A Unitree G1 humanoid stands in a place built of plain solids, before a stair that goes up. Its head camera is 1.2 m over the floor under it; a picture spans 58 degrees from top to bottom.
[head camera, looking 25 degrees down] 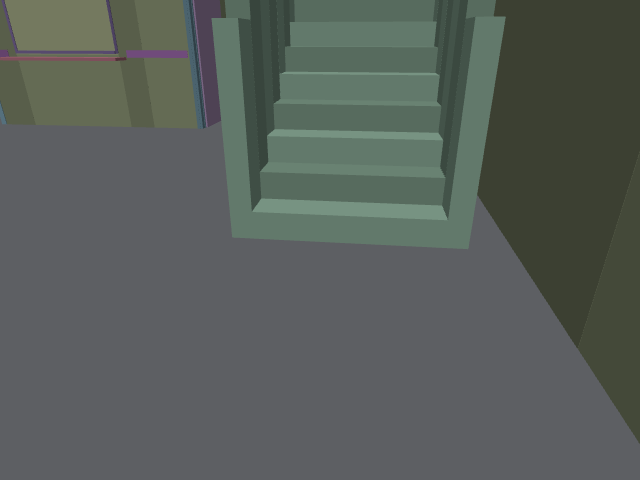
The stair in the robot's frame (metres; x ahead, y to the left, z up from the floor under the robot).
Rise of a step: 0.19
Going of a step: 0.26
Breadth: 1.27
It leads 7 degrees to the right of straight ahead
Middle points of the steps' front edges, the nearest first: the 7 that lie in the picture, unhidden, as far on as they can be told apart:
2.52 -0.17 0.19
2.78 -0.20 0.38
3.04 -0.23 0.57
3.30 -0.26 0.76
3.55 -0.29 0.95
3.81 -0.32 1.14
4.07 -0.35 1.33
